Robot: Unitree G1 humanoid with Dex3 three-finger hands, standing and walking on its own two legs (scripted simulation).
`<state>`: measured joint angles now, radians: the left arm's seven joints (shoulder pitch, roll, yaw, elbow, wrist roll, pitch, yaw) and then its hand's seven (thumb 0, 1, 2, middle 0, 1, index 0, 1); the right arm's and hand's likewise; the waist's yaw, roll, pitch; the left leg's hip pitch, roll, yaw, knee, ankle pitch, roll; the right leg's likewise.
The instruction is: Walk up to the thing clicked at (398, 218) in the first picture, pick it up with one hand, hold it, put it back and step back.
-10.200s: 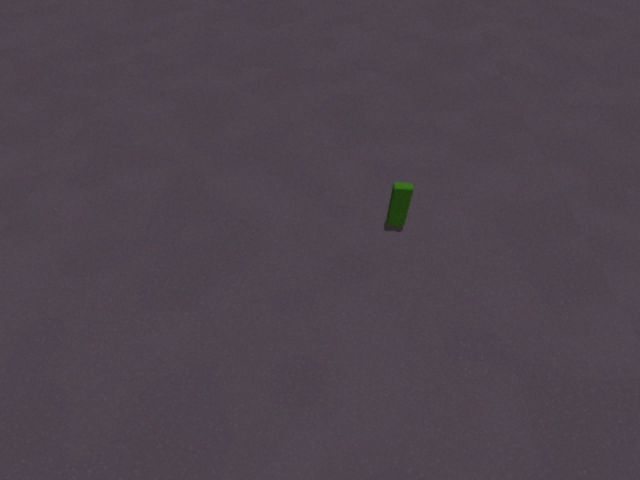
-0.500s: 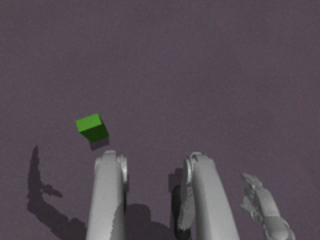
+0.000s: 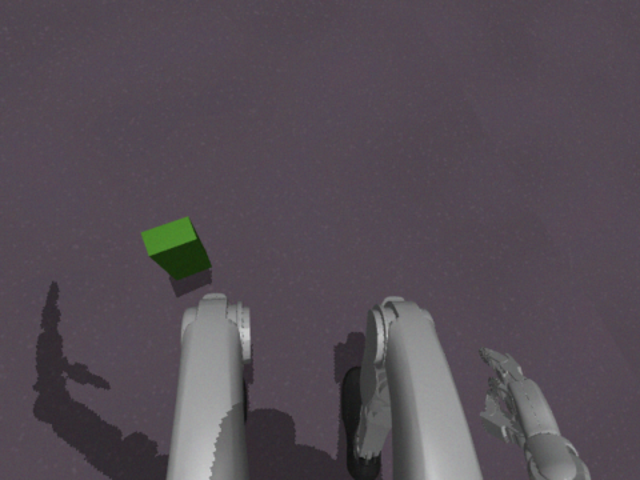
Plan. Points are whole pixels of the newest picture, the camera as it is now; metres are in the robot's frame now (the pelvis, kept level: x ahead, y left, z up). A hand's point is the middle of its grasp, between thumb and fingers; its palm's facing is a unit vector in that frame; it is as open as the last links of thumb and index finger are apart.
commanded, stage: go down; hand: left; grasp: from the side
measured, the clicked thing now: (181, 252) +0.42 +0.24 -0.32
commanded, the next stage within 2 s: approach in 0.06 s
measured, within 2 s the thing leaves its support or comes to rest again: neither
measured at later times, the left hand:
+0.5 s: hand out of the picture +0.34 +0.40 -0.10, palm faces +0.20 -0.98 -0.01, open 17.6 cm
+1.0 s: hand (127, 273) +0.37 +0.31 -0.28, palm faces +0.10 -0.99 +0.07, open 17.6 cm
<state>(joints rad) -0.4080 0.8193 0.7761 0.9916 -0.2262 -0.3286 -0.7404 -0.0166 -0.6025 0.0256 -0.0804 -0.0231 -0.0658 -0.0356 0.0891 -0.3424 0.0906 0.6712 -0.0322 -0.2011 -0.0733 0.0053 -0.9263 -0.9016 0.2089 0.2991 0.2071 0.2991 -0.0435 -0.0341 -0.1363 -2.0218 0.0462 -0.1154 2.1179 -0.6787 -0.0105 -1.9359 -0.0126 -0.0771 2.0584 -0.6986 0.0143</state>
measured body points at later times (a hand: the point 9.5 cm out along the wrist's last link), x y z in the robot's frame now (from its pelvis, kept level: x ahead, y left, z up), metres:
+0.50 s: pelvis +0.00 +0.00 -0.06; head +0.21 +0.09 +0.33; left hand +0.33 +0.45 -0.09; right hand +0.18 -0.27 -0.14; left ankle +0.08 +0.13 -0.39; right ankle +0.09 -0.13 -0.39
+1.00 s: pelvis -0.01 +0.01 -0.14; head +0.21 +0.15 +0.22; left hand +0.36 +0.36 -0.28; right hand +0.17 -0.26 -0.19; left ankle +0.08 +0.13 -0.39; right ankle +0.09 -0.13 -0.39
